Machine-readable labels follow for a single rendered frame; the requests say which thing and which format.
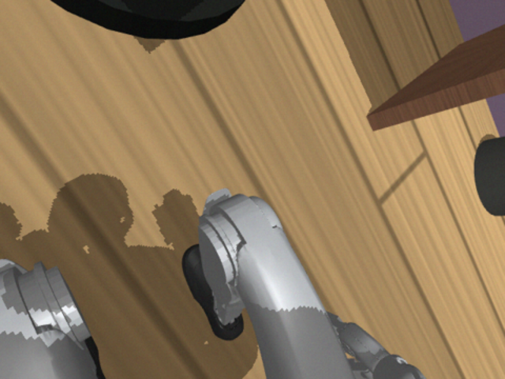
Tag right robot foot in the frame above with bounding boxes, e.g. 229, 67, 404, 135
182, 244, 244, 340

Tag right robot arm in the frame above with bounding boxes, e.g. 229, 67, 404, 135
372, 355, 426, 379

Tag right robot hand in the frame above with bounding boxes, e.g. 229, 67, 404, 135
326, 311, 390, 379

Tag left robot foot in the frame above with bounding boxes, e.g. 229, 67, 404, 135
84, 336, 106, 379

